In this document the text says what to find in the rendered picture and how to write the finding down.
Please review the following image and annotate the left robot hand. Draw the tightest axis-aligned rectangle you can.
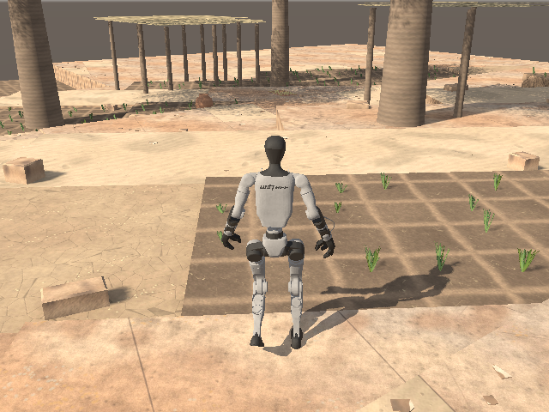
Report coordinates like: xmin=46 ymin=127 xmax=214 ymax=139
xmin=221 ymin=233 xmax=241 ymax=250

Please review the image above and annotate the left robot foot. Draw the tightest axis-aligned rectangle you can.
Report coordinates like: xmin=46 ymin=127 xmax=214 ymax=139
xmin=250 ymin=334 xmax=264 ymax=347

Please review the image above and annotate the robot head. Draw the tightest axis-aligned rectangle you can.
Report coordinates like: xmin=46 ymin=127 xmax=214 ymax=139
xmin=260 ymin=136 xmax=289 ymax=177

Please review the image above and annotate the right robot hand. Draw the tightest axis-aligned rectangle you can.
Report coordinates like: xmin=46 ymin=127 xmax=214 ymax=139
xmin=315 ymin=238 xmax=335 ymax=258

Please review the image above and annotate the left robot forearm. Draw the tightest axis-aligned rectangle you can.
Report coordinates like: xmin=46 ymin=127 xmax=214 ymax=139
xmin=224 ymin=205 xmax=240 ymax=236

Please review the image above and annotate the right robot forearm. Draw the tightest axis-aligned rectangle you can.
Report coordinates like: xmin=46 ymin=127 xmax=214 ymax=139
xmin=312 ymin=207 xmax=332 ymax=241

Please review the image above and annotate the robot right upper arm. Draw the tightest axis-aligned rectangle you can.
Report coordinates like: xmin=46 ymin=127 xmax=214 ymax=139
xmin=293 ymin=173 xmax=320 ymax=221

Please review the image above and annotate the robot left upper arm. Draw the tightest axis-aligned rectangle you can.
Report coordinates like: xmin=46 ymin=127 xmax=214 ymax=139
xmin=231 ymin=173 xmax=257 ymax=219

